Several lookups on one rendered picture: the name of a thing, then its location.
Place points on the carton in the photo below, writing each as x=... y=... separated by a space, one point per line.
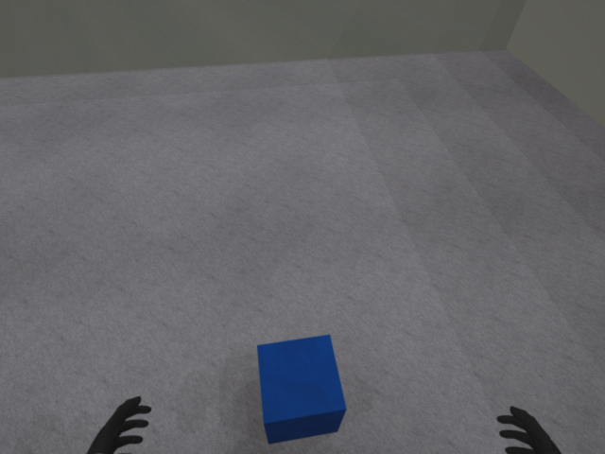
x=300 y=388

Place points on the right robot hand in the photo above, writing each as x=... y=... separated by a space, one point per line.
x=534 y=436

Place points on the left robot hand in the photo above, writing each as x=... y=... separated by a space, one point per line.
x=107 y=440

